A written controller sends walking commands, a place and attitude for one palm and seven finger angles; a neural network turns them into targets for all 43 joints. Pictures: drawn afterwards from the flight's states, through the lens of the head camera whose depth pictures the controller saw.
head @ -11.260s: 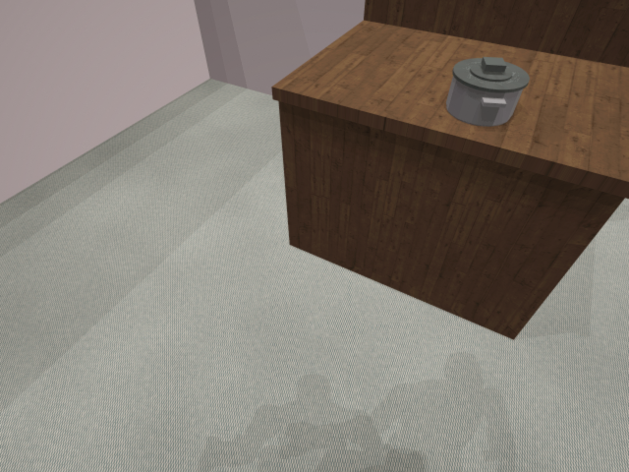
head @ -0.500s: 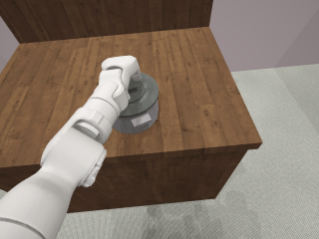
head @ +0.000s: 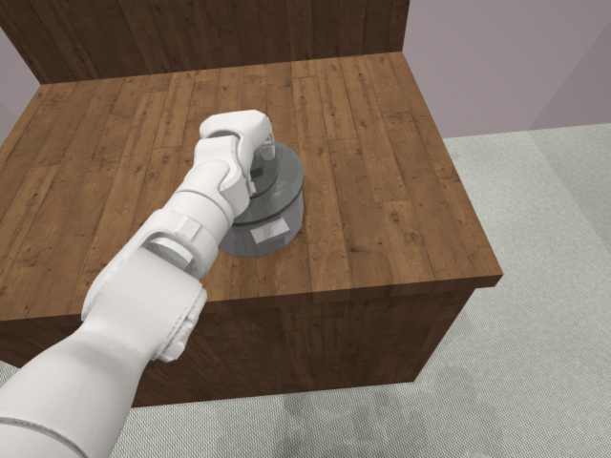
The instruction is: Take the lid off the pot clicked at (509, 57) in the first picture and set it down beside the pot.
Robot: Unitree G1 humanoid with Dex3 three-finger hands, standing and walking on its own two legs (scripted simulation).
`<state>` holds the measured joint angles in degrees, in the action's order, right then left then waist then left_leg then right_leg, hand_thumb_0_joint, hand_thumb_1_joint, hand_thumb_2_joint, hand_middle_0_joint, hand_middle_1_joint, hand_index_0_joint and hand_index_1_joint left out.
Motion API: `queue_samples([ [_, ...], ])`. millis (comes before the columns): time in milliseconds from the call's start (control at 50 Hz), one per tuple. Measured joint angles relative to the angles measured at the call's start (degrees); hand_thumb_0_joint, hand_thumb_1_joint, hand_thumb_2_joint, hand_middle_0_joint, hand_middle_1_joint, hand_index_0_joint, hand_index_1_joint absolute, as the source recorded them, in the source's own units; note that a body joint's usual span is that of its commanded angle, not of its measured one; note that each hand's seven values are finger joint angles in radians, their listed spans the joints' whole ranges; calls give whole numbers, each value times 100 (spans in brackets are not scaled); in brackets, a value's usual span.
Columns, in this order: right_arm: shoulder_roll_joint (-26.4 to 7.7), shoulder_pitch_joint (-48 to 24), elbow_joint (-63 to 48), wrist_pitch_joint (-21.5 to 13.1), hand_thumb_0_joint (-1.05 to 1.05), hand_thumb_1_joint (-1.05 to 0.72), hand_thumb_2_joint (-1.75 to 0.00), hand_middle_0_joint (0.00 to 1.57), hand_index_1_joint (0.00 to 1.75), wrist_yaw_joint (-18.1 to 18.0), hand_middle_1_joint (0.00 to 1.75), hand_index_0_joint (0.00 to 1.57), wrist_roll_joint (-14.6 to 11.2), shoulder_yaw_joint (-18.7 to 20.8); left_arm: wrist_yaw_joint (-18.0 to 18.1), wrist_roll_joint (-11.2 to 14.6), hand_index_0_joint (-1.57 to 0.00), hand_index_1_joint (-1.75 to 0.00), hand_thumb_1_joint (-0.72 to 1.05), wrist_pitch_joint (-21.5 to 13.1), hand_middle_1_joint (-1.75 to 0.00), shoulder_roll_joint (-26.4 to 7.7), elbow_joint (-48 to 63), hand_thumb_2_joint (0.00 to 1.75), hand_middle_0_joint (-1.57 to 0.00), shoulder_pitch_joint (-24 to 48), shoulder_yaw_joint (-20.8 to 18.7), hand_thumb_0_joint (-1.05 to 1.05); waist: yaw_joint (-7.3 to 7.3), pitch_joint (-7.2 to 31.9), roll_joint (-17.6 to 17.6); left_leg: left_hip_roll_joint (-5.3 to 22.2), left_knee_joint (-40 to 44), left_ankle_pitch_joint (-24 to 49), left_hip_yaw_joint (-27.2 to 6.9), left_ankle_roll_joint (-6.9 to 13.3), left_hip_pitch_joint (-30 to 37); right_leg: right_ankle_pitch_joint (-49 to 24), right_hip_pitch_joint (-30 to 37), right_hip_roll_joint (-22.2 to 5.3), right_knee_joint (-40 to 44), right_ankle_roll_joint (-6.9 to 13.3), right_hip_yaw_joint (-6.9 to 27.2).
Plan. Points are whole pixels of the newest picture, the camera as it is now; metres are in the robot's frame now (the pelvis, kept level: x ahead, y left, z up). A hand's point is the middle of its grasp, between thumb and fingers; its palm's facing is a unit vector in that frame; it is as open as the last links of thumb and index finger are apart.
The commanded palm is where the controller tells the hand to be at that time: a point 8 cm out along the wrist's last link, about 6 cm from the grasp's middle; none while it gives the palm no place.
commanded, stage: close the fingers and squeeze the knob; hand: left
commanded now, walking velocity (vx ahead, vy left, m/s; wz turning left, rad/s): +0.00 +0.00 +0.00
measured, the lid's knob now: (242, 166) +0.51 +0.07 +0.09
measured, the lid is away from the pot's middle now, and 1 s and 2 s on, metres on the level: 0.00 0.01 0.01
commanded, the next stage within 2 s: lift the lid straight up in 1.02 s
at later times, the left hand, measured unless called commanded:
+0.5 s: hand (240, 172) +0.48 +0.07 +0.11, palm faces -0.34 -0.06 -0.94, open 7.5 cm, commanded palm +0.47 +0.07 +0.17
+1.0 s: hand (238, 171) +0.48 +0.07 +0.11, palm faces -0.35 -0.06 -0.94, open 7.1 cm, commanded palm +0.48 +0.07 +0.17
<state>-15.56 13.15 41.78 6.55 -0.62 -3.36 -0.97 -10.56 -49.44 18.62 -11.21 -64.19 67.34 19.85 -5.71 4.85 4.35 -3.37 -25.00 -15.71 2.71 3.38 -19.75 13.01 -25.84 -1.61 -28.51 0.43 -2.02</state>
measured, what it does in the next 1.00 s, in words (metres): stands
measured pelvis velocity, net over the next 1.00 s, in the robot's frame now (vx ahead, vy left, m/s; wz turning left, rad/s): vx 0.00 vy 0.01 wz -0.01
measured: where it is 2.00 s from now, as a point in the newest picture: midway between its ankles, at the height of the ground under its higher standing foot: outside the picture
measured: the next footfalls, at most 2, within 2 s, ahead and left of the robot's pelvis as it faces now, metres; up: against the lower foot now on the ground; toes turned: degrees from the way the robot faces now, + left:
none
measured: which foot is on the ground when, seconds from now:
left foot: down 0.00-1.00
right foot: down 0.00-1.00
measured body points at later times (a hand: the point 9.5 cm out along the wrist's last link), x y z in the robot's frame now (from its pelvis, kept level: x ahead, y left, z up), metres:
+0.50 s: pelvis +0.00 +0.00 +0.00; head +0.05 -0.03 +0.45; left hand +0.49 +0.07 +0.16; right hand +0.08 -0.25 -0.14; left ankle -0.04 +0.08 -0.74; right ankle +0.00 -0.11 -0.74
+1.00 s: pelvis +0.00 +0.01 +0.00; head +0.05 -0.02 +0.45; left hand +0.49 +0.07 +0.16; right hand +0.06 -0.25 -0.14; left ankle -0.04 +0.08 -0.74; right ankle +0.00 -0.11 -0.74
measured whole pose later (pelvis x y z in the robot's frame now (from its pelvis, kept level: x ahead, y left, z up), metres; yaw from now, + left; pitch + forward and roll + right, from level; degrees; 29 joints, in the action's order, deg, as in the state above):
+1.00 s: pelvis +0.00 +0.01 +0.00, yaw -1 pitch +10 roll +1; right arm -15.6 14.2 41.7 6.3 -1.3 -3.5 -1.2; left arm -10.8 -50.3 18.4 -12.3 -65.4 67.5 18.3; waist -6.6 4.7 3.9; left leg -3.4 -24.8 -15.5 3.3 3.9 -19.7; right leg 12.1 -25.7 -1.5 -27.6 0.0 -1.3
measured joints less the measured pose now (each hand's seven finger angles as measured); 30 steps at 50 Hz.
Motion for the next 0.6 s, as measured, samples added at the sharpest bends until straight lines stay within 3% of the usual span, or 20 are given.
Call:
queue_samples([
  [280, 4, 35, 8, 29, 1, -91, -90, 20, 30, 24, 30, 20, -14, 21, 20, -24, -64, -90, 11, -5, -88, -44, 158, 102, -58, -140, 53, 0, 16, -22, -3, 6, 45, 8, -2, 3, 74, -15, 80, 9, 59, -2, 1],
  [600, 17, 0, -46, 28, 1, -91, -90, 20, 30, 26, 30, 20, 7, 29, -30, -67, -72, -98, 17, -75, -89, -40, 233, 93, -55, -214, -51, -2, 23, 1, -17, -11, 58, 16, 16, 29, 88, -39, 96, -3, 88, -30, 24],
])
